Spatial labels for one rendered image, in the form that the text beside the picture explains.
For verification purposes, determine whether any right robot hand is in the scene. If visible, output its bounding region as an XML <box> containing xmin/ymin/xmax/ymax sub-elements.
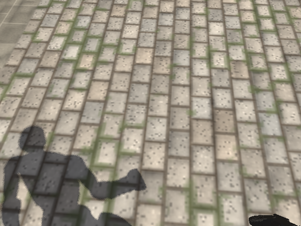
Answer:
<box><xmin>249</xmin><ymin>214</ymin><xmax>297</xmax><ymax>226</ymax></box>

